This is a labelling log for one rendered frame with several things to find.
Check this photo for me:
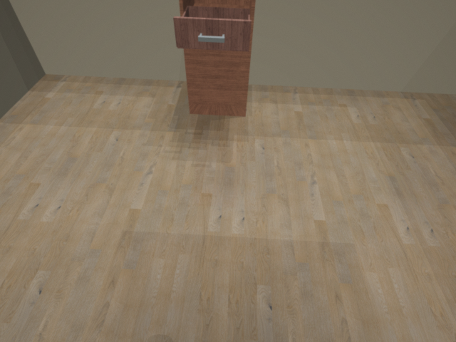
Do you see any drawer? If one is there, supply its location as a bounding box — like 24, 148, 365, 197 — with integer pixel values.
173, 6, 252, 51

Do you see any cabinet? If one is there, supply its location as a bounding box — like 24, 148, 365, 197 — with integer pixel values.
179, 0, 256, 117

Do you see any handle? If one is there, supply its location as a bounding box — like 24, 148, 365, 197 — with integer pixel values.
198, 33, 224, 43

